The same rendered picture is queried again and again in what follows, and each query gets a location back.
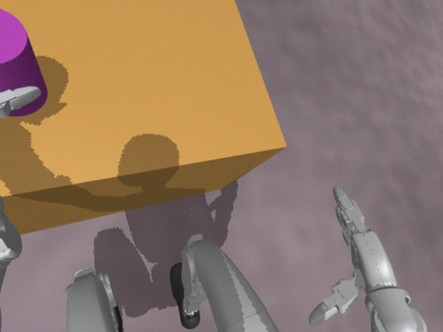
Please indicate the left robot arm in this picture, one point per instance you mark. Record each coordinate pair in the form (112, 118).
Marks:
(10, 244)

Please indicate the right robot arm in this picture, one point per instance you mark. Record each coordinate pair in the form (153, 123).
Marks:
(390, 311)

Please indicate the can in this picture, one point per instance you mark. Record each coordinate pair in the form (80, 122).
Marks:
(18, 64)

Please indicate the right robot hand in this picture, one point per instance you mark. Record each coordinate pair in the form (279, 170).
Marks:
(372, 265)

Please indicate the right robot foot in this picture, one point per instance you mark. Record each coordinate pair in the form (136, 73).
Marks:
(188, 321)

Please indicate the left robot hand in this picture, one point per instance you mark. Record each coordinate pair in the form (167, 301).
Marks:
(18, 98)

